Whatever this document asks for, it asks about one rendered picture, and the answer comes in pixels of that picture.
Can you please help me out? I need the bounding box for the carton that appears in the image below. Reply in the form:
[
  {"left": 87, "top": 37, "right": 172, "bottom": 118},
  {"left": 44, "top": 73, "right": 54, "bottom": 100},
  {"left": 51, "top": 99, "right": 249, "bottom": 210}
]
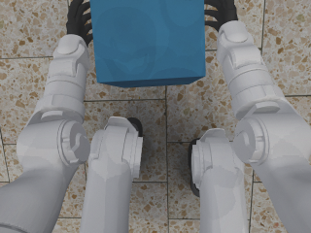
[{"left": 89, "top": 0, "right": 206, "bottom": 88}]

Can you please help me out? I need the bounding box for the left robot forearm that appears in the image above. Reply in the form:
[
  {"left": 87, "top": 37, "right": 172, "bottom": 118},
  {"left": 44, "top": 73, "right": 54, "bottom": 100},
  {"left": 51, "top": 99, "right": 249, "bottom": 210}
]
[{"left": 16, "top": 34, "right": 91, "bottom": 161}]

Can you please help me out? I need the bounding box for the robot right thigh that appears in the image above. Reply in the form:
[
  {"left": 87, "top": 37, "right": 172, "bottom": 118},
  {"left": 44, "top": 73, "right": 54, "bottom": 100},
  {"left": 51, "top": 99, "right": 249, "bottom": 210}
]
[{"left": 191, "top": 137, "right": 249, "bottom": 233}]

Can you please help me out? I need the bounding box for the right robot forearm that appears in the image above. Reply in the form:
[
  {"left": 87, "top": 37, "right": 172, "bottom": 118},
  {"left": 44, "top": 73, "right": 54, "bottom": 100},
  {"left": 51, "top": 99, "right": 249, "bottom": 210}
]
[{"left": 216, "top": 20, "right": 311, "bottom": 130}]

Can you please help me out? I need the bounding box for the right robot hand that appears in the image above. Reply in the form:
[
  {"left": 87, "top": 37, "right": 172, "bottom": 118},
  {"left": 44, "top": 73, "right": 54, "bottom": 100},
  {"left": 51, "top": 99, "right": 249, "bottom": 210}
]
[{"left": 204, "top": 0, "right": 238, "bottom": 32}]

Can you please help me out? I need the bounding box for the robot right foot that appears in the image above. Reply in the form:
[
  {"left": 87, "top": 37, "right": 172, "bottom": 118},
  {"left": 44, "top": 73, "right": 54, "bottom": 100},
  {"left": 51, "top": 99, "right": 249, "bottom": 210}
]
[{"left": 188, "top": 138, "right": 200, "bottom": 197}]

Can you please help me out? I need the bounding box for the robot left upper arm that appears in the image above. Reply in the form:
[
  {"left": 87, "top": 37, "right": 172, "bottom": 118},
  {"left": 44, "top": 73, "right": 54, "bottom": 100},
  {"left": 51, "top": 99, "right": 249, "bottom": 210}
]
[{"left": 0, "top": 118, "right": 91, "bottom": 233}]

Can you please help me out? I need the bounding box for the left robot hand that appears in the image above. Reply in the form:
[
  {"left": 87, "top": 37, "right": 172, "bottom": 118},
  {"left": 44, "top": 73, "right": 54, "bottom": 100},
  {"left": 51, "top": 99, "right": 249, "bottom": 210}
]
[{"left": 66, "top": 0, "right": 93, "bottom": 47}]

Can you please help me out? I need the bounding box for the robot right upper arm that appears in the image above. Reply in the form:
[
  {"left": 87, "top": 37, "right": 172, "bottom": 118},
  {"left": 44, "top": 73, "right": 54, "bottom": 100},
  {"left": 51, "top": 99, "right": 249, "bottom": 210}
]
[{"left": 232, "top": 113, "right": 311, "bottom": 233}]

